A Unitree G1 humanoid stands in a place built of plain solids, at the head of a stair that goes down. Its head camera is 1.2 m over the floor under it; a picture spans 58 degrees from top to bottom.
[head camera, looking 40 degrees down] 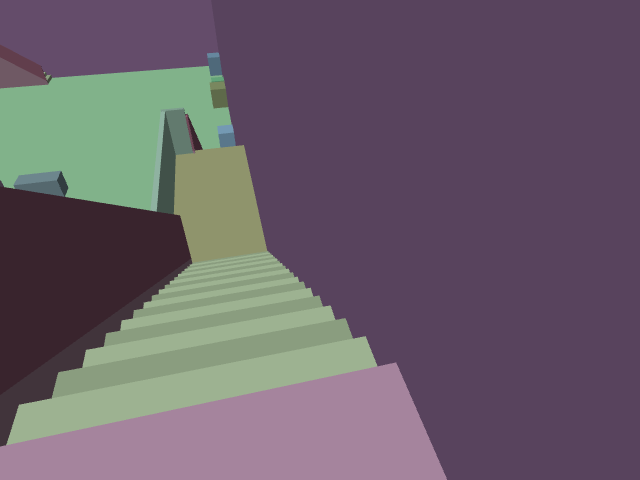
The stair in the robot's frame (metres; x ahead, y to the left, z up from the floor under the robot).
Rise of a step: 0.20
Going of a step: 0.27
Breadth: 1.27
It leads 13 degrees to the left of straight ahead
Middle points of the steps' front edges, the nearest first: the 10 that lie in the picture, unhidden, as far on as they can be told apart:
0.67 0.37 0.00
0.93 0.43 -0.20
1.19 0.49 -0.41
1.46 0.56 -0.61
1.72 0.62 -0.82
1.98 0.68 -1.02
2.24 0.74 -1.22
2.50 0.81 -1.43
2.76 0.87 -1.63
3.02 0.93 -1.84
